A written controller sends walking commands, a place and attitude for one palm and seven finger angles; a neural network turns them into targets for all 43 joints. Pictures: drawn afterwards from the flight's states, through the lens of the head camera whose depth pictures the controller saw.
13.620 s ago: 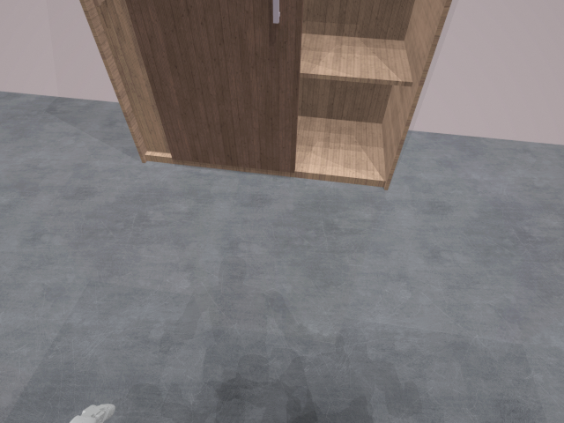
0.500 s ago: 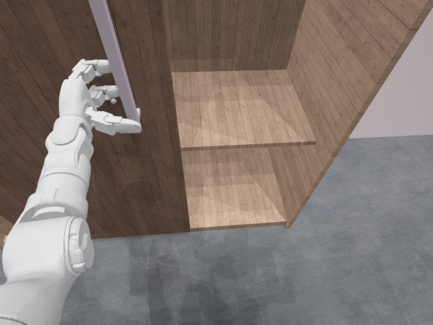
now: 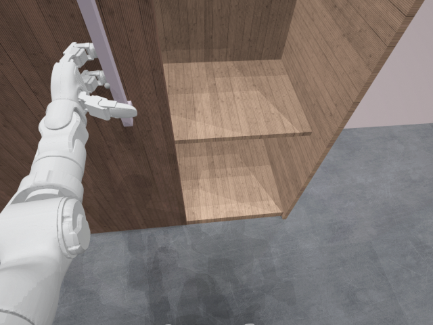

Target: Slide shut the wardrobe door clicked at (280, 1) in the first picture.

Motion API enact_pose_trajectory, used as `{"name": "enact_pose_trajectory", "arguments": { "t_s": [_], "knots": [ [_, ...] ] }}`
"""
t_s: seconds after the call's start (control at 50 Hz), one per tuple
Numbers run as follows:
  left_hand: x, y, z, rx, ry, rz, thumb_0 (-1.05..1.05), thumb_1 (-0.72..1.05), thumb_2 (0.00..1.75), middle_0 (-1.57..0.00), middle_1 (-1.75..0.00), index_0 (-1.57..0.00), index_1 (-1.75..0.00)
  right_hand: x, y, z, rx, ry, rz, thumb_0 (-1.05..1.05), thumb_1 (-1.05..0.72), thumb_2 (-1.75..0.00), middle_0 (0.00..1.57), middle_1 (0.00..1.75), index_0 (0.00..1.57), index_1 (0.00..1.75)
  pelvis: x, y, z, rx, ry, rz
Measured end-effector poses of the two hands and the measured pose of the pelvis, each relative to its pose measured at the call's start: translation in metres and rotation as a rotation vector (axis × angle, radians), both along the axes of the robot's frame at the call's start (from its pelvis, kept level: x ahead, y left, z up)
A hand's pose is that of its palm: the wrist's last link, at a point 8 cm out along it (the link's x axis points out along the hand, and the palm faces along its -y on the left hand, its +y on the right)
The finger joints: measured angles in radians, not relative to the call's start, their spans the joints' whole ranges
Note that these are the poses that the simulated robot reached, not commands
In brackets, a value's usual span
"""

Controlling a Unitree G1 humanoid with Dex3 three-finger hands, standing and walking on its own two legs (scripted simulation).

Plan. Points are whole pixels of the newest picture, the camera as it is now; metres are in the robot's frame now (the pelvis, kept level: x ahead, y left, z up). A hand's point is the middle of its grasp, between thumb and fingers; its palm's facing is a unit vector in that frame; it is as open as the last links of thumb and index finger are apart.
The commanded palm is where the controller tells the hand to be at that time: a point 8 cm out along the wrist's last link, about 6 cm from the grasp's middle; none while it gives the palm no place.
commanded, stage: slide the fingers in behind the handle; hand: left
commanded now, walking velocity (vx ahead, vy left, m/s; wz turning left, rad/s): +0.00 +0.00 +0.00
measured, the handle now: (109, 57) +0.55 +0.16 +0.19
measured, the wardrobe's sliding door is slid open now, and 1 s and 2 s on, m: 0.47 0.47 0.47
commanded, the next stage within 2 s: grip the handle and tug to test in 1.92 s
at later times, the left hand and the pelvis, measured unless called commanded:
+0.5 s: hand (111, 89) +0.50 +0.15 +0.15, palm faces +0.03 -1.00 -0.01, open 13.9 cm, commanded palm +0.47 +0.21 +0.15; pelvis +0.00 +0.00 +0.00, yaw +0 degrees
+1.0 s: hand (121, 93) +0.49 +0.14 +0.15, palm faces +0.04 -1.00 +0.00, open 14.0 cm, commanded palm +0.47 +0.19 +0.15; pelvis +0.01 +0.00 +0.00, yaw +0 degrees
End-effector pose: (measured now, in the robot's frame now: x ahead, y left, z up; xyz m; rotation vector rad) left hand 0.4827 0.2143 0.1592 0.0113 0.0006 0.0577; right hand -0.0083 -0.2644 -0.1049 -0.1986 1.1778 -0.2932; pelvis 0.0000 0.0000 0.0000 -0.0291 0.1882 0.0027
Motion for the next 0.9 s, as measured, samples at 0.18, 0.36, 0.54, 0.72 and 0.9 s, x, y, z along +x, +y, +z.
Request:
{"name": "enact_pose_trajectory", "arguments": {
  "t_s": [0.18, 0.36, 0.54, 0.72, 0.9],
  "knots": [
    [0.005, 0.004, 0.002, -0.002, 0.016, 0.002, -0.01, -0.5, 0.3, -0.38, -1.25, -0.38, -1.27, -0.012, -0.001, 0.0, -0.006, 0.04, 0.01, 0.01, -0.91, -0.9, 0.2, 0.3, 0.2, 0.3, -0.005, -0.001, -0.002, -0.006, 0.017, 0.016],
    [0.003, 0.001, -0.001, -0.001, 0.009, -0.005, -0.01, -0.5, 0.3, -0.35, -1.23, -0.35, -1.24, -0.014, 0.002, -0.001, 0.004, 0.033, 0.009, 0.01, -0.91, -0.9, 0.2, 0.3, 0.2, 0.3, -0.006, 0.001, -0.003, -0.005, 0.022, 0.008],
    [-0.008, -0.009, -0.007, -0.012, 0.001, -0.025, -0.01, -0.5, 0.3, -0.31, -1.21, -0.31, -1.21, 0.004, 0.007, -0.002, 0.024, -0.024, -0.002, 0.01, -0.91, -0.9, 0.2, 0.3, 0.2, 0.3, 0.001, 0.002, -0.001, -0.002, -0.002, -0.006],
    [-0.013, -0.011, -0.005, 0.001, -0.01, -0.004, -0.02, -0.5, 0.3, -0.3, -1.2, -0.31, -1.2, 0.035, 0.009, -0.001, 0.03, -0.098, 0.023, 0.01, -0.91, -0.9, 0.2, 0.3, 0.2, 0.3, 0.004, 0.002, 0.0, 0.0, -0.022, -0.001],
    [-0.012, -0.018, -0.004, -0.014, 0.002, -0.016, -0.01, -0.5, 0.3, -0.3, -1.2, -0.3, -1.2, 0.049, 0.006, -0.001, 0.029, -0.111, 0.044, 0.01, -0.91, -0.9, 0.2, 0.3, 0.2, 0.3, 0.007, 0.0, 0.001, 0.002, -0.025, 0.005]
  ]
}}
